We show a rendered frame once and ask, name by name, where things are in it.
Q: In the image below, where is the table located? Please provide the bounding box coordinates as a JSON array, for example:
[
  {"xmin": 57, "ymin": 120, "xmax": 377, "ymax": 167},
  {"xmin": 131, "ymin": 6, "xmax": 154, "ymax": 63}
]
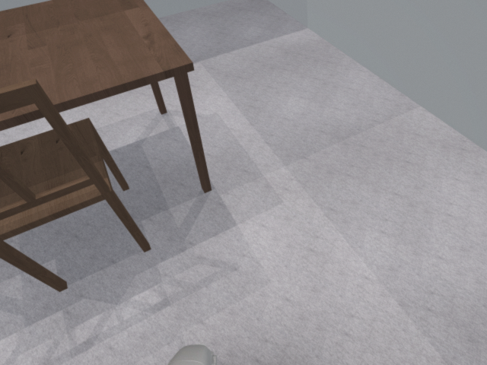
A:
[{"xmin": 0, "ymin": 0, "xmax": 212, "ymax": 193}]

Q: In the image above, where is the chair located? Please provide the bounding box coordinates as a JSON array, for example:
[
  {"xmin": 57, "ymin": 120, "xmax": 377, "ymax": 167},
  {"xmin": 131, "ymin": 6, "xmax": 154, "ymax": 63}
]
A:
[{"xmin": 0, "ymin": 78, "xmax": 151, "ymax": 292}]

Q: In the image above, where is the robot left thigh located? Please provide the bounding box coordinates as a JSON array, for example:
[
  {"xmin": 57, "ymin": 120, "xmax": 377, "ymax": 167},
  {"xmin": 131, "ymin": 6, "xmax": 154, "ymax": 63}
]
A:
[{"xmin": 168, "ymin": 344, "xmax": 217, "ymax": 365}]

